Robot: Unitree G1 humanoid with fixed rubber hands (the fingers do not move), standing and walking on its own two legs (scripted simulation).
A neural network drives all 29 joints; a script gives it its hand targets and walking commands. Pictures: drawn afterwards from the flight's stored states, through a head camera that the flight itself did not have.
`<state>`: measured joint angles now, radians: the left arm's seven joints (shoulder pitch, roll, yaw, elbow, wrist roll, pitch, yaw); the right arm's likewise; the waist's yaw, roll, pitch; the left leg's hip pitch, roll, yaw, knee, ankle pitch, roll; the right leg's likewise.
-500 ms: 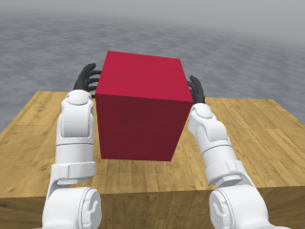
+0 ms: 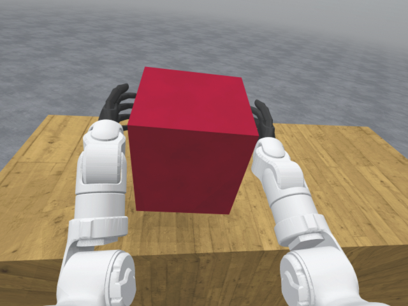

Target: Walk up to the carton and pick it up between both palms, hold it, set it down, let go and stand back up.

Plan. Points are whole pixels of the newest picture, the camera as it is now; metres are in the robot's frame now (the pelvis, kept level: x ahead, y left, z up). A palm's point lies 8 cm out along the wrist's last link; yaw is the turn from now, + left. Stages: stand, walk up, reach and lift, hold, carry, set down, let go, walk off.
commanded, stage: hold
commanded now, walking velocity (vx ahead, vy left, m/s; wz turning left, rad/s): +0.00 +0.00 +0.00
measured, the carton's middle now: (188, 144) +0.39 +0.03 +0.19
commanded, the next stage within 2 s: none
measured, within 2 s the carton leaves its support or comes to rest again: neither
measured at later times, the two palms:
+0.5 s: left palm (110, 128) +0.35 +0.17 +0.24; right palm (262, 142) +0.37 -0.11 +0.21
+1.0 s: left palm (106, 124) +0.34 +0.18 +0.25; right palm (264, 138) +0.36 -0.11 +0.23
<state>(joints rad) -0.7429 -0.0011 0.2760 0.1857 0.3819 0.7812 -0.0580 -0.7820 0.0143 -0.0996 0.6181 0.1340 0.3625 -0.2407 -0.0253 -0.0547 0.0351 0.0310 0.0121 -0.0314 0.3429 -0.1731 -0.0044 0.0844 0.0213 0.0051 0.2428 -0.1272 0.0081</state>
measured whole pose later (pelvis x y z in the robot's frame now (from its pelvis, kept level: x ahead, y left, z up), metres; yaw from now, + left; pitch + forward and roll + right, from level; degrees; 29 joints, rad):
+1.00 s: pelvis +0.00 +0.00 +0.00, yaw +0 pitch -12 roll -1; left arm -0.75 0.00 0.29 0.20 0.41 0.80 -0.09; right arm -0.78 0.02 -0.10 0.62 0.13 0.39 -0.24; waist -0.03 -0.05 0.00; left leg 0.03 0.01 -0.03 0.34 -0.17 0.00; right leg 0.09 0.02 0.00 0.25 -0.13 0.01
